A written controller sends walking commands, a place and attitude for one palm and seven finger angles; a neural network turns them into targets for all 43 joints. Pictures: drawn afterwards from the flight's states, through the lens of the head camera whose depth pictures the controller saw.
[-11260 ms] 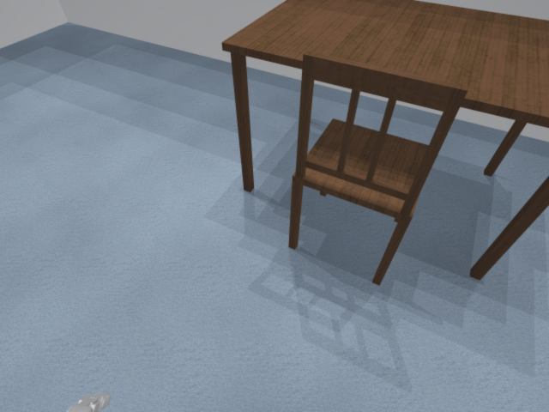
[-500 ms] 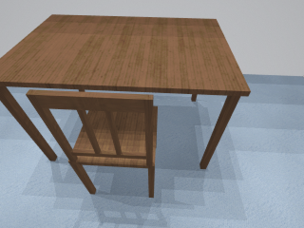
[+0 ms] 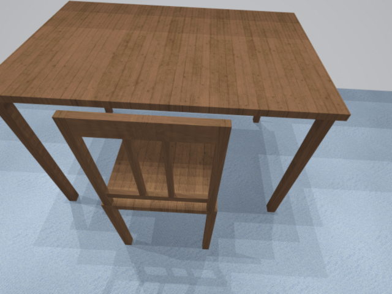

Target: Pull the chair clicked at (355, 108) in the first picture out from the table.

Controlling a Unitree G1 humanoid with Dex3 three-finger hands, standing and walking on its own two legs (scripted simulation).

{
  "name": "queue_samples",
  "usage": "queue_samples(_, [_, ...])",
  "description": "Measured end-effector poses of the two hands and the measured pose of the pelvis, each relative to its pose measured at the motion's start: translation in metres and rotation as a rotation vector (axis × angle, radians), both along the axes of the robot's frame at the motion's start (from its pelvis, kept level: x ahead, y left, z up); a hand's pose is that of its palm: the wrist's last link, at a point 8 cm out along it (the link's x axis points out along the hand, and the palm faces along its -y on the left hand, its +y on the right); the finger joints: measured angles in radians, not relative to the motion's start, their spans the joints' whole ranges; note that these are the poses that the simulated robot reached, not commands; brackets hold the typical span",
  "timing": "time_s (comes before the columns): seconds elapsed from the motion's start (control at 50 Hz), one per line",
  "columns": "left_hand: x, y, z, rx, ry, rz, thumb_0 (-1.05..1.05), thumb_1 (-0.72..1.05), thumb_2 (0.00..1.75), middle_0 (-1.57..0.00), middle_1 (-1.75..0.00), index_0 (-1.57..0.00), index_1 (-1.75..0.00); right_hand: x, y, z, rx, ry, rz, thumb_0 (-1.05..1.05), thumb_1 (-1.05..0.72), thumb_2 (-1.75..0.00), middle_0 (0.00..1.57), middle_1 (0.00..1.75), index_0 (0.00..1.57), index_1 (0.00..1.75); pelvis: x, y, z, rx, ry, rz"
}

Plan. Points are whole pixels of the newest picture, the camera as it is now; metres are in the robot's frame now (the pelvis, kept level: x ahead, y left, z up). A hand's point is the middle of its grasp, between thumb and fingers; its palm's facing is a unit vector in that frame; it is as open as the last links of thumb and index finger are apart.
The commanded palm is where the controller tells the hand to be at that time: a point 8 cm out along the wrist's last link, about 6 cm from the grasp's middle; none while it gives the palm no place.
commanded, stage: come to a stop and stand still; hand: left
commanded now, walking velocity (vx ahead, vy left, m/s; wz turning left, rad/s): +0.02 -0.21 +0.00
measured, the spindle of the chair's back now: (136, 169) +0.45 +0.21 -0.10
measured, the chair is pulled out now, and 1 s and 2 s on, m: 0.00 0.00 0.00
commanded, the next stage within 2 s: look again from close up in 0.78 s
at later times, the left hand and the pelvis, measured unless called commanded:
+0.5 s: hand out of the picture +0.02 +0.15 -0.17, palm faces +0.03 -0.98 -0.18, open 7.3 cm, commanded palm none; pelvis +0.02 -0.01 +0.01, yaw +0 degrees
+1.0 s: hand out of the picture -0.02 +0.13 -0.17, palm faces +0.04 -0.98 -0.17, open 7.4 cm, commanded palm none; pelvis +0.01 -0.02 +0.00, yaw +1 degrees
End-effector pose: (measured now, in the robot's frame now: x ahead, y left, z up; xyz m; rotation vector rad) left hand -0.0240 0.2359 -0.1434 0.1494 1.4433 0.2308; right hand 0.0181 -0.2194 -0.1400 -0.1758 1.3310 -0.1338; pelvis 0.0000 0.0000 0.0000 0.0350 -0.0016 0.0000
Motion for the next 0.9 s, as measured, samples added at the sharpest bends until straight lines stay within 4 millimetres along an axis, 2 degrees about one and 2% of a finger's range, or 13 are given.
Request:
queue_samples(0.08, [0.034,0.003,0.003,-0.008,-0.070,-0.030,0.00,0.91,0.89,-0.19,-0.30,-0.20,-0.30,-0.012,0.012,0.000,0.013,0.042,-0.014,0.00,-0.92,-0.90,0.20,0.30,0.20,0.29,0.003,0.005,0.003,-0.009,0.000,0.007])
queue_samples(0.16, [0.059,-0.005,0.002,-0.024,-0.112,-0.057,0.00,0.92,0.89,-0.19,-0.30,-0.20,-0.30,-0.026,0.019,-0.002,0.030,0.085,-0.045,0.00,-0.92,-0.90,0.20,0.30,0.20,0.29,0.007,0.005,0.003,-0.014,-0.006,0.006])
queue_samples(0.22, [0.070,-0.007,0.000,-0.017,-0.131,-0.067,0.00,0.94,0.89,-0.20,-0.30,-0.20,-0.30,-0.035,0.021,-0.006,0.045,0.113,-0.068,0.00,-0.91,-0.90,0.20,0.30,0.20,0.29,0.011,0.001,0.001,-0.008,-0.011,0.003])
queue_samples(0.28, [0.072,-0.012,0.005,-0.017,-0.127,-0.072,0.00,0.95,0.89,-0.20,-0.30,-0.20,-0.30,-0.041,0.022,-0.005,0.058,0.136,-0.087,0.00,-0.91,-0.90,0.20,0.30,0.20,0.29,0.015,-0.001,0.004,-0.029,-0.020,0.001])
queue_samples(0.36, [0.064,-0.018,0.007,-0.024,-0.103,-0.074,0.00,0.95,0.89,-0.20,-0.30,-0.20,-0.30,-0.043,0.021,-0.001,0.069,0.143,-0.101,0.00,-0.91,-0.90,0.20,0.30,0.20,0.29,0.020,-0.006,0.009,-0.033,-0.021,-0.001])
queue_samples(0.48, [0.039,-0.034,0.007,-0.051,-0.042,-0.053,0.00,0.94,0.89,-0.20,-0.30,-0.20,-0.30,-0.042,0.015,0.001,0.070,0.148,-0.092,0.00,-0.91,-0.90,0.20,0.30,0.20,0.29,0.023,-0.013,0.011,-0.033,-0.022,0.000])
queue_samples(0.7, [-0.005,-0.070,0.004,-0.119,0.039,-0.001,0.00,0.91,0.89,-0.20,-0.30,-0.20,-0.30,-0.023,-0.001,0.005,0.046,0.115,-0.056,0.00,-0.91,-0.90,0.20,0.30,0.20,0.29,0.023,-0.023,0.012,-0.032,-0.020,0.009])
queue_samples(0.82, [-0.016,-0.079,0.003,-0.124,0.046,0.003,0.00,0.91,0.89,-0.20,-0.30,-0.20,-0.30,-0.018,-0.009,0.004,0.038,0.102,-0.033,0.01,-0.92,-0.90,0.20,0.30,0.20,0.29,0.020,-0.027,0.011,-0.037,-0.016,0.015])
queue_samples(0.9, [-0.017,-0.073,0.001,-0.110,0.029,-0.009,0.00,0.91,0.89,-0.20,-0.30,-0.20,-0.30,-0.016,-0.017,-0.001,0.034,0.077,-0.015,0.01,-0.92,-0.90,0.20,0.30,0.20,0.29,0.012,-0.026,0.006,-0.045,-0.008,0.022])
